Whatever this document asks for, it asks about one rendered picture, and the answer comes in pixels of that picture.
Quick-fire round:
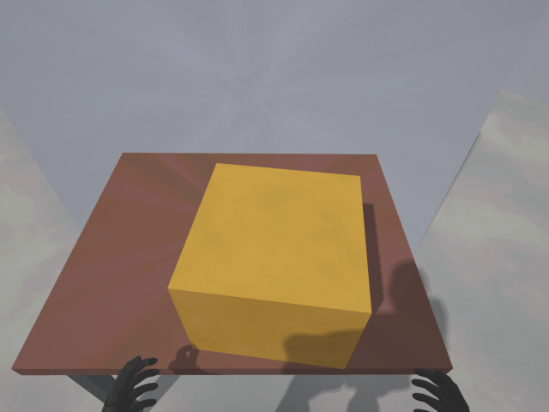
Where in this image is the robot right hand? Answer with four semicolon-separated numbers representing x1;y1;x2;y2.
412;368;470;412

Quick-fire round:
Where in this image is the robot left hand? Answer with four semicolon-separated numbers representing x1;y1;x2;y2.
101;355;160;412

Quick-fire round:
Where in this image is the table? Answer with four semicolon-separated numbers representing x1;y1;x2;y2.
11;153;453;412

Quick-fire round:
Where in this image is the carton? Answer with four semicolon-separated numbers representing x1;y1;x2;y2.
167;163;371;369

